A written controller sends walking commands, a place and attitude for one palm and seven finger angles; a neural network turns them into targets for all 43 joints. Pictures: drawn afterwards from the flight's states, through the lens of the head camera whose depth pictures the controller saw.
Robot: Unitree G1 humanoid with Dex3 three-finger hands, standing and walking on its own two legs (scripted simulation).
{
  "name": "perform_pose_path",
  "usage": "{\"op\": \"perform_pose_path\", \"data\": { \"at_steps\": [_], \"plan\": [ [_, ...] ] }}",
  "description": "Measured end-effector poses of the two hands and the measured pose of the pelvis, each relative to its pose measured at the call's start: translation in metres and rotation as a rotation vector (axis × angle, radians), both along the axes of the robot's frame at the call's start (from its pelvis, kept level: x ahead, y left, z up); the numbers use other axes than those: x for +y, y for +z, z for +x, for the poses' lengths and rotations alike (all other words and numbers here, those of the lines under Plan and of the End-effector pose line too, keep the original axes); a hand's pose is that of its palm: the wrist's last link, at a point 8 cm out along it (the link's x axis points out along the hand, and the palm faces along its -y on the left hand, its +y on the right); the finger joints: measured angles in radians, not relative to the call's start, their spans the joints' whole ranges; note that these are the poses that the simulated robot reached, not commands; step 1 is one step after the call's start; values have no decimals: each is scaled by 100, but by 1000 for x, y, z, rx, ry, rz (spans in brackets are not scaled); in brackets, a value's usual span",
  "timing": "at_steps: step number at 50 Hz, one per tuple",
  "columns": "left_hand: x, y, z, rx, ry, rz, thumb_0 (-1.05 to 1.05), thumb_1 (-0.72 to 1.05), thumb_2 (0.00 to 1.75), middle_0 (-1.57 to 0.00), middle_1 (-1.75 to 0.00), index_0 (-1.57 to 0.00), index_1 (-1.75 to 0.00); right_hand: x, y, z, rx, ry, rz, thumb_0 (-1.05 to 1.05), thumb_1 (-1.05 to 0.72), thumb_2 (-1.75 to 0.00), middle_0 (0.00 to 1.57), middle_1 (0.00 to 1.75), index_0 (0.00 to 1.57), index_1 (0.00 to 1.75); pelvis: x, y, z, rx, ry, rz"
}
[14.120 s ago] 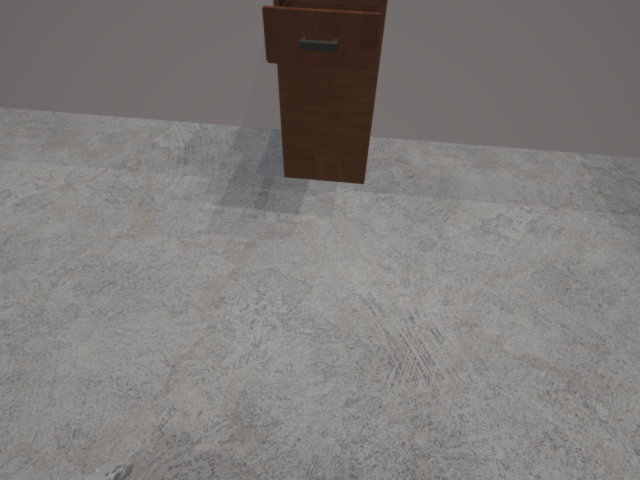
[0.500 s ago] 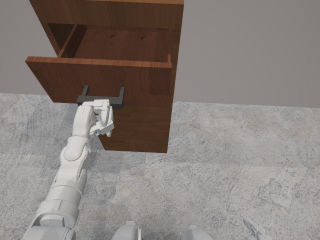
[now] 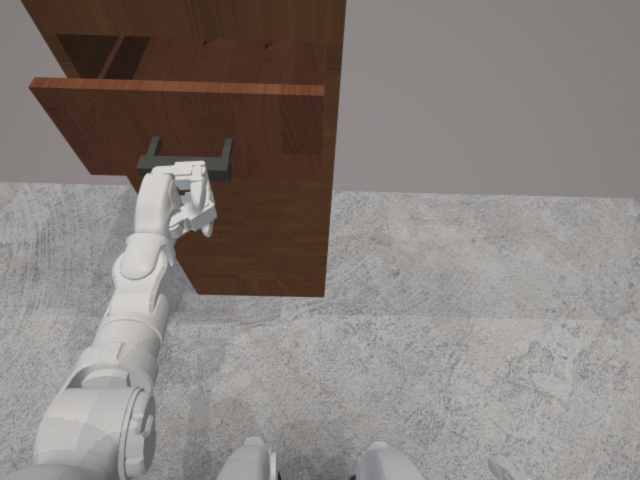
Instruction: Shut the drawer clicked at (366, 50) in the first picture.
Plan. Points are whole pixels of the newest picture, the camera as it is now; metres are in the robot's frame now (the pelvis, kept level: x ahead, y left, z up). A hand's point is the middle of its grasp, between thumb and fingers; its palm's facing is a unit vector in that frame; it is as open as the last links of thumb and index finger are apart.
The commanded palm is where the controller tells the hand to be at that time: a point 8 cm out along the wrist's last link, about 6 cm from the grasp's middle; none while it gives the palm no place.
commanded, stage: push the drawer shut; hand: left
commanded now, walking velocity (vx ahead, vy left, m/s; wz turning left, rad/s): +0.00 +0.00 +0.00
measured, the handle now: (189, 156) +0.52 +0.17 +0.07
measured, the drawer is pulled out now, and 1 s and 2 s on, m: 0.11 0.00 0.00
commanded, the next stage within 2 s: pull the fist back off the drawer in 1.20 s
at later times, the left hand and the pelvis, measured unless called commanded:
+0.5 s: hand (217, 175) +0.49 +0.13 +0.07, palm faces -0.05 -1.00 -0.04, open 3.1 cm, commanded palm +0.49 +0.18 +0.07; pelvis -0.01 +0.00 -0.01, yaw -1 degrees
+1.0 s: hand (216, 142) +0.55 +0.14 +0.07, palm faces -0.06 -1.00 -0.04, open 3.0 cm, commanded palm +0.56 +0.17 +0.07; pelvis +0.00 +0.02 -0.02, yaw -2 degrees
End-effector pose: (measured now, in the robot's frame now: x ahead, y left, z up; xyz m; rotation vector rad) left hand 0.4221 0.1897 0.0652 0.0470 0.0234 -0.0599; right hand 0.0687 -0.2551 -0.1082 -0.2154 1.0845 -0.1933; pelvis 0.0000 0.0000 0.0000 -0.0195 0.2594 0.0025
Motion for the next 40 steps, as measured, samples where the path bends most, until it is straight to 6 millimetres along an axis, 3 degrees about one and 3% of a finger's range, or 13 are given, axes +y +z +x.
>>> {"op": "perform_pose_path", "data": {
  "at_steps": [28, 40],
  "plan": [
    [-6, 3, 57, -3, 9, -2, 2, 81, 98, -140, -160, -140, -160, 1, -11, -73, 172, -71, -20, 0, -91, -90, 21, 30, 21, 30, 5, -15, -9, 78, -14, -16],
    [0, 3, 91, 5, 0, -2, 0, 75, 96, -140, -160, -140, -160, 8, -7, -97, 233, -104, -52, 0, -91, -90, 21, 30, 21, 30, 12, -21, -10, 128, -21, -32]
  ]
}}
